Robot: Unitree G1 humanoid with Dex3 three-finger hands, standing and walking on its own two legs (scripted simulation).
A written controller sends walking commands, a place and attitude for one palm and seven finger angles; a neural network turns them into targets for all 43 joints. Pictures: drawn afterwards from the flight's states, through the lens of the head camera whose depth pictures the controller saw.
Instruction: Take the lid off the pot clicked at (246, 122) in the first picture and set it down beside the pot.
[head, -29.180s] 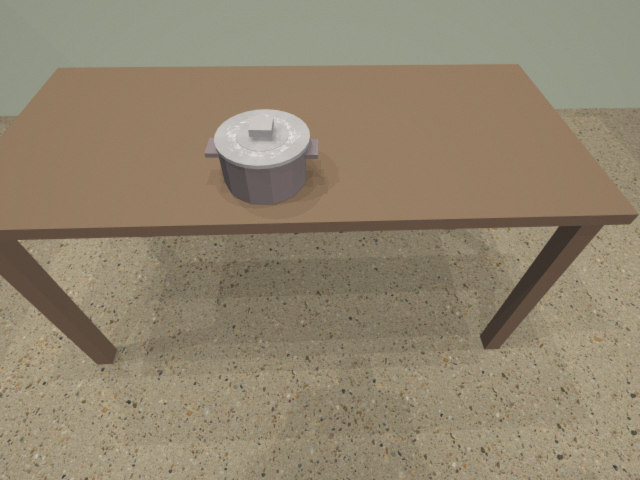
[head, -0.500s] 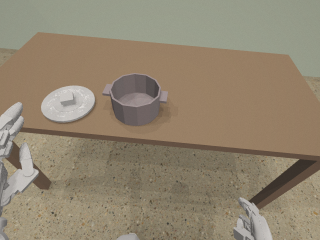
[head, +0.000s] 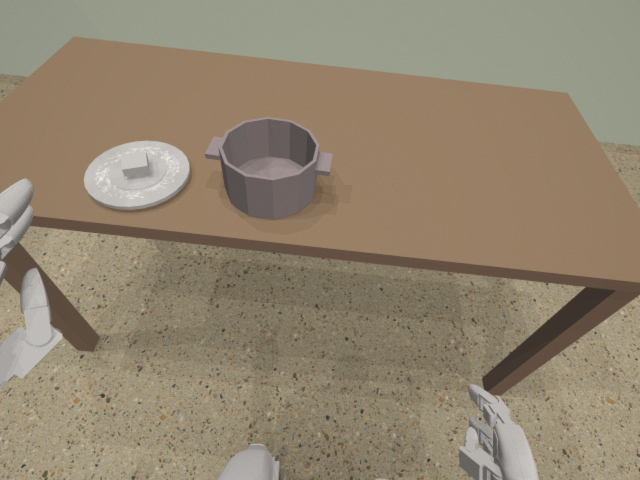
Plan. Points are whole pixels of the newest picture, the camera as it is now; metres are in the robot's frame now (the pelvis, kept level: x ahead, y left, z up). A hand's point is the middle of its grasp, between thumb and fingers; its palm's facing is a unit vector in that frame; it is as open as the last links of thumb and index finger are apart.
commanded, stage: step back with the hand held close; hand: left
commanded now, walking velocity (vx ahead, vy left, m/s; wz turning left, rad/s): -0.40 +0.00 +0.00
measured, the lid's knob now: (135, 163) +0.63 +0.37 -0.02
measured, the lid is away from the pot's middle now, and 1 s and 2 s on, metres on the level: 0.25 0.25 0.25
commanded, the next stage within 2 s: stop stepping back and stand still in 0.42 s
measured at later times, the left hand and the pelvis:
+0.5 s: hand (38, 414) +0.14 +0.20 +0.20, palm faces +0.22 -0.88 -0.43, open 7.4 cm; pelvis -0.08 +0.00 +0.00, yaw -4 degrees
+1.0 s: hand out of the picture +0.05 +0.26 +0.19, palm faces +0.27 -0.85 -0.45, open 7.4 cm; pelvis -0.15 +0.04 +0.01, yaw -3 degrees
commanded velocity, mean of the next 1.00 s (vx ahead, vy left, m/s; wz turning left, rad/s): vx -0.10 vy -0.01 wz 0.01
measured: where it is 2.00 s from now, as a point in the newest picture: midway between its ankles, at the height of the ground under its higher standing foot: outside the picture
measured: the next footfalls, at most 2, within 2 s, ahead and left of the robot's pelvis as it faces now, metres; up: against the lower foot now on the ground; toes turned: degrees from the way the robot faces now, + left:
right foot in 0.46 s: -0.07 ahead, -0.14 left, +0.00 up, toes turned -6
left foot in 0.70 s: -0.10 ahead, +0.14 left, +0.00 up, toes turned -3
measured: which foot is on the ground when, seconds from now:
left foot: down 0.00-0.50, up 0.52-0.68, down 0.70-1.00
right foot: down 0.00-0.20, up 0.22-0.44, down 0.46-1.00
